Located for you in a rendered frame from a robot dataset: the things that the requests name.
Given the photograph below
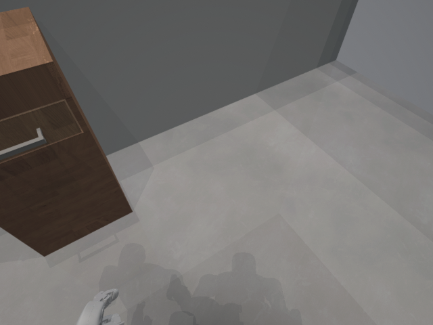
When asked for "drawer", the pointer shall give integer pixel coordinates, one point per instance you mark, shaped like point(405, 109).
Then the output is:
point(56, 121)

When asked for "cabinet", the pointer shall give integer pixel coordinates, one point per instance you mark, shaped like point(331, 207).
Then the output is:
point(61, 192)

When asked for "handle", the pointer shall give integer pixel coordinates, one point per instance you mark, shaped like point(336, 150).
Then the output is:
point(23, 146)

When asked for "left robot hand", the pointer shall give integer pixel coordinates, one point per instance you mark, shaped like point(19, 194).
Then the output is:
point(93, 312)

